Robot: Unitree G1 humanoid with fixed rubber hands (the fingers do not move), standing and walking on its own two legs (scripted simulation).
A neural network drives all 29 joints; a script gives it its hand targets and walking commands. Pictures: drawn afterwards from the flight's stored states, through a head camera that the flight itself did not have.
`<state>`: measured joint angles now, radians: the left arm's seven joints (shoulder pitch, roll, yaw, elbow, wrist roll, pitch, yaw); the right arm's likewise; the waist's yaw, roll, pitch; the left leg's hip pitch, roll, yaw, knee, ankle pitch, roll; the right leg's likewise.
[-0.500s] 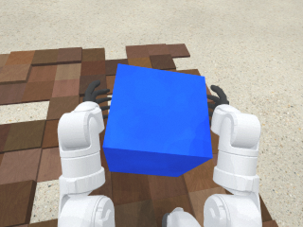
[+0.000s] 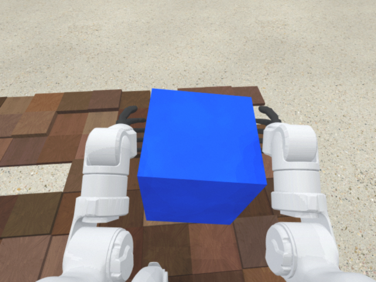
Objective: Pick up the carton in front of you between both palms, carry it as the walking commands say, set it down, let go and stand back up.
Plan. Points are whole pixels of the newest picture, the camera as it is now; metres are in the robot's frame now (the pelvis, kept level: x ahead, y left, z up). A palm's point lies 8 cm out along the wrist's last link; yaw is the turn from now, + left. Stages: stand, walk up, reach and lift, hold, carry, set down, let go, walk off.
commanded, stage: carry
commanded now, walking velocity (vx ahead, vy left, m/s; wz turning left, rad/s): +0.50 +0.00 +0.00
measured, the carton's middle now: (194, 163) +0.37 +0.01 +0.04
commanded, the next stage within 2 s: none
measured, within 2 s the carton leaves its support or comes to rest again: neither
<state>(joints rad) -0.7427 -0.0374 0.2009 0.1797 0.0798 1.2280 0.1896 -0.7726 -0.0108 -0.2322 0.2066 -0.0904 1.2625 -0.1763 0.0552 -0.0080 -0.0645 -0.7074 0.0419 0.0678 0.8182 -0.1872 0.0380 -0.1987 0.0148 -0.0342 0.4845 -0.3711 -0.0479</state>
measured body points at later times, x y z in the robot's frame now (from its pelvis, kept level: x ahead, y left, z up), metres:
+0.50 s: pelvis +0.30 +0.01 +0.00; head +0.31 +0.01 +0.45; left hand +0.69 +0.15 +0.16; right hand +0.68 -0.15 +0.16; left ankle +0.19 +0.11 -0.72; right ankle +0.41 -0.08 -0.72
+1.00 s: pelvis +0.59 +0.03 +0.01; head +0.65 +0.03 +0.46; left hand +1.00 +0.17 +0.14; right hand +0.99 -0.13 +0.15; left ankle +0.68 +0.11 -0.70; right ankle +0.43 -0.07 -0.61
